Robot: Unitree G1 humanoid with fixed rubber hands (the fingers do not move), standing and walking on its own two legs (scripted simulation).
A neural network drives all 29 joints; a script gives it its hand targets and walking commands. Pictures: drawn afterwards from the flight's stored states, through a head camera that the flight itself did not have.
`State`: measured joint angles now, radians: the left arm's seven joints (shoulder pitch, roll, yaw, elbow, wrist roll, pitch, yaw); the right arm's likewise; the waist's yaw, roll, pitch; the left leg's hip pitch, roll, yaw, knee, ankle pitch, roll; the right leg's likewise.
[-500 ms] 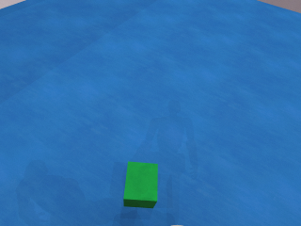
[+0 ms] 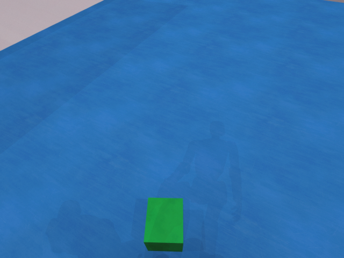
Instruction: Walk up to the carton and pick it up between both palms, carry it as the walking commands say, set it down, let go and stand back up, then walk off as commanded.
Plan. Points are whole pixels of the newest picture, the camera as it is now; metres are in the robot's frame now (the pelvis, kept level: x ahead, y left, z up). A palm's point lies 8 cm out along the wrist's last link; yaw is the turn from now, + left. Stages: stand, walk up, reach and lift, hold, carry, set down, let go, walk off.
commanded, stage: walk up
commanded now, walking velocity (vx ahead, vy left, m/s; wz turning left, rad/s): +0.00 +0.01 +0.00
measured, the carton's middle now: (165, 224) +0.39 +0.04 -0.68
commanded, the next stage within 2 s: stand in 1.48 s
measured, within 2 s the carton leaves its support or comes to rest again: neither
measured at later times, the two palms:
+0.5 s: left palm out of the picture -0.03 +0.23 -0.14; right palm out of the picture +0.00 -0.21 -0.15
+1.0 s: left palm out of the picture -0.02 +0.30 -0.15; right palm out of the picture -0.02 -0.15 -0.14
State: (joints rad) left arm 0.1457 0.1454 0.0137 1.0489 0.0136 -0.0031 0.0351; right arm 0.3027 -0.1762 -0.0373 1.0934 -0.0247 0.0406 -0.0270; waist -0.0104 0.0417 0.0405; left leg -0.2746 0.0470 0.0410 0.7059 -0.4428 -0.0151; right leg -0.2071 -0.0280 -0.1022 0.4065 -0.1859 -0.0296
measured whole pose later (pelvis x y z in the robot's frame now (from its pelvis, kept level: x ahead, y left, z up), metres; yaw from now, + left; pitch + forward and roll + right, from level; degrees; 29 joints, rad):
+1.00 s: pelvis -0.02 +0.07 +0.00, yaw +0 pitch -1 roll +0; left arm 0.28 0.19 0.02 1.09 0.02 0.01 0.03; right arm 0.30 -0.13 -0.02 1.06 -0.02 -0.01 -0.03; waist 0.00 -0.06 0.03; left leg -0.17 0.01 0.09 0.40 -0.22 0.02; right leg -0.19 -0.05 -0.04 0.42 -0.23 0.01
